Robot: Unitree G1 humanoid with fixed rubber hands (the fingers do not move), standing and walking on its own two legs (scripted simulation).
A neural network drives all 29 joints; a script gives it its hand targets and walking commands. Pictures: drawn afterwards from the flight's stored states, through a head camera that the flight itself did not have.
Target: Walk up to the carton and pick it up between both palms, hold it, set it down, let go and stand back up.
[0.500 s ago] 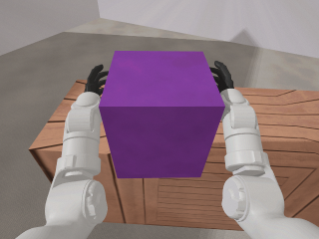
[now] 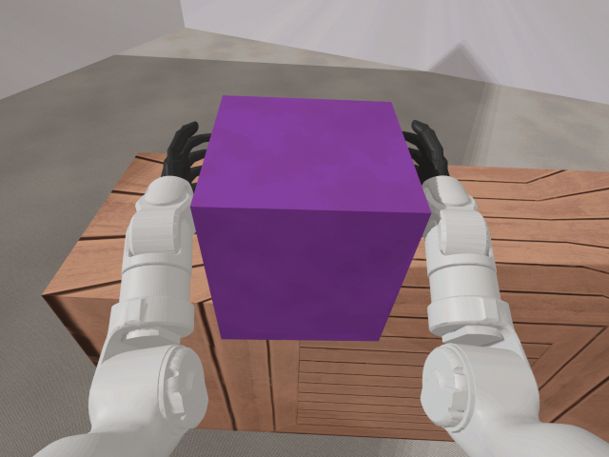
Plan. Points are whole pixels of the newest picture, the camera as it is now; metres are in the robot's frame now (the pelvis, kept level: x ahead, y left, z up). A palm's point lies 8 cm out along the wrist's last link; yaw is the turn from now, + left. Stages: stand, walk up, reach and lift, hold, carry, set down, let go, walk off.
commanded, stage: hold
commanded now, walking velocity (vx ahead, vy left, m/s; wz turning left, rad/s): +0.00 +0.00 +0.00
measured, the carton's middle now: (304, 223) +0.39 +0.00 +0.14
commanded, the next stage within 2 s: none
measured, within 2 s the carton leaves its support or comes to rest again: neither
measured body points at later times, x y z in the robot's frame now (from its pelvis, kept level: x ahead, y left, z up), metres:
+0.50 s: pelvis -0.01 +0.01 +0.00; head -0.05 +0.01 +0.45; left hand +0.38 +0.16 +0.19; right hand +0.38 -0.16 +0.21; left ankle +0.04 +0.12 -0.76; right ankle +0.01 -0.12 -0.76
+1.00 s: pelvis -0.02 +0.00 +0.00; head -0.07 +0.01 +0.45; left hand +0.38 +0.16 +0.21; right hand +0.38 -0.16 +0.21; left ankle +0.04 +0.12 -0.76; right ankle +0.01 -0.12 -0.76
